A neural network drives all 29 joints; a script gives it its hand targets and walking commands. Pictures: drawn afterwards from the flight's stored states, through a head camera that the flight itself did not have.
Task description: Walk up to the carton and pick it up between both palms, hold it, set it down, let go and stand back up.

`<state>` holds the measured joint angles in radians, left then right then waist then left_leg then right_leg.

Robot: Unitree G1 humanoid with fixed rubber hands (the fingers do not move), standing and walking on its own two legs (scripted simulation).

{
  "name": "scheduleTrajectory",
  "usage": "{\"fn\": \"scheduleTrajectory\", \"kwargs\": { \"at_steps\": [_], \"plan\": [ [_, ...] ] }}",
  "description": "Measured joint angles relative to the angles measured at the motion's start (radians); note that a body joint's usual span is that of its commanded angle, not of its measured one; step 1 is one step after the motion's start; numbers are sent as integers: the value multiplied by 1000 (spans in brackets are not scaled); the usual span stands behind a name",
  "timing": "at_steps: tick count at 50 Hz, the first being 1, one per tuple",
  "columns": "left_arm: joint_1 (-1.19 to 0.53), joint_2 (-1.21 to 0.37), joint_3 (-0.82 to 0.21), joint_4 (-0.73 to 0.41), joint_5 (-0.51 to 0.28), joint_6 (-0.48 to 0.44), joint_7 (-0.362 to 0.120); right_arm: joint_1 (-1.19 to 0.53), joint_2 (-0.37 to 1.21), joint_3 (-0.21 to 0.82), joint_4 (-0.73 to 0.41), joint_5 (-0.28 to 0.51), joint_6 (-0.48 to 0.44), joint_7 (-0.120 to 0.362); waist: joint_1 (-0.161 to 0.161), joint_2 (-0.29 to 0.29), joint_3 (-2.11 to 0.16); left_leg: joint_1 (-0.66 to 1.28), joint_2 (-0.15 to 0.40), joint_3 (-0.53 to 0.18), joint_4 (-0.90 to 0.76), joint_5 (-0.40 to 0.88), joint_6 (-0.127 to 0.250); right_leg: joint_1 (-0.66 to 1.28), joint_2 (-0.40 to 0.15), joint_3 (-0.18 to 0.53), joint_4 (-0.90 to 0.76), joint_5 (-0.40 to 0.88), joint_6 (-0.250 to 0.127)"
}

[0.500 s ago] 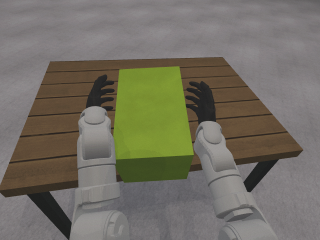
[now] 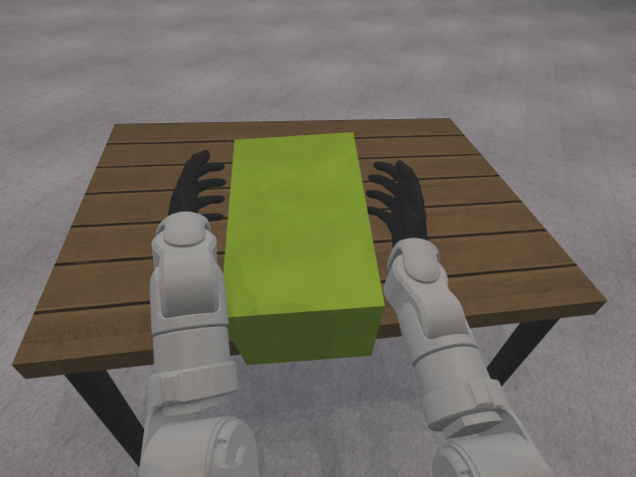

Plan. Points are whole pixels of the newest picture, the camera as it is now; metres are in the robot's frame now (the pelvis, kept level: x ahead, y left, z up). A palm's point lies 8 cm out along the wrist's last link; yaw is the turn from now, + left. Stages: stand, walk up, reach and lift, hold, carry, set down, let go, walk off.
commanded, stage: hold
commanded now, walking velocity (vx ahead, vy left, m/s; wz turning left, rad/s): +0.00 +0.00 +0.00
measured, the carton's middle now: (301, 245) +0.39 +0.01 +0.11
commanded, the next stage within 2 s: none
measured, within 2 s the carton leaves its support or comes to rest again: neither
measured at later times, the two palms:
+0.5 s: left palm (190, 211) +0.37 +0.14 +0.18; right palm (405, 219) +0.36 -0.11 +0.18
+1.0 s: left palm (193, 210) +0.37 +0.14 +0.19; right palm (412, 220) +0.36 -0.12 +0.18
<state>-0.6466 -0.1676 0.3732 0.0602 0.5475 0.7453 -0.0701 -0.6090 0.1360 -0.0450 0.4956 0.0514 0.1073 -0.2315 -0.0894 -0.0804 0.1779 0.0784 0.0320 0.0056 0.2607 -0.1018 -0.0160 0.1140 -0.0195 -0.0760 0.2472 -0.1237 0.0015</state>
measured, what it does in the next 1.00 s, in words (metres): stands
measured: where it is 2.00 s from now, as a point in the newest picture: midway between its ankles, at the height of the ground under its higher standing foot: outside the picture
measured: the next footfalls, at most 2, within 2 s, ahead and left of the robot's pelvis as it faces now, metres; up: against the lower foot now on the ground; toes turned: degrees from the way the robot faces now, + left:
none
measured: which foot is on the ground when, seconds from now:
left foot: down 0.00-1.00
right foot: down 0.00-1.00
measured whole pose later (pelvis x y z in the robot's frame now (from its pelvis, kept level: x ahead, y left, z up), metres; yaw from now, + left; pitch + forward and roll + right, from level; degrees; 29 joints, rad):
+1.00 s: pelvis +0.01 +0.00 +0.00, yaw +0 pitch -14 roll +0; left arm -0.63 -0.17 0.36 -0.03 0.55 0.80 -0.08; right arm -0.61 0.13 0.00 0.42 0.07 0.14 -0.25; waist -0.12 -0.08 0.20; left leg 0.10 0.04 0.00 0.27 -0.12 -0.02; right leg 0.14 -0.01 -0.08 0.24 -0.14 0.00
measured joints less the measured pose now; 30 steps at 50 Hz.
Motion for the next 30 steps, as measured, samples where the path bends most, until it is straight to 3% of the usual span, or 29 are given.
{"fn": "scheduleTrajectory", "kwargs": {
  "at_steps": [13,22,30],
  "plan": [
    [-36,13,-7,5,-9,16,14,-31,0,-15,5,-13,-2,0,-25,-10,3,-15,2,0,6,-12,-3,-11,2,-1,-1,-8,3],
    [67,5,-43,-134,-11,37,3,34,-26,93,-100,70,13,-37,-45,-14,14,22,3,-9,26,-46,-7,48,3,-10,-22,-23,8],
    [96,-6,-53,-187,-10,62,-2,68,-22,110,-152,73,32,-44,-43,-8,24,36,-2,-16,36,-54,-5,68,-1,-18,-17,-31,9]
  ]
}}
